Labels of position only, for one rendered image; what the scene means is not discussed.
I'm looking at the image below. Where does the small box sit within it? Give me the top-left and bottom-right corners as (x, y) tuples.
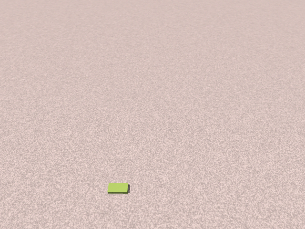
(107, 183), (129, 194)

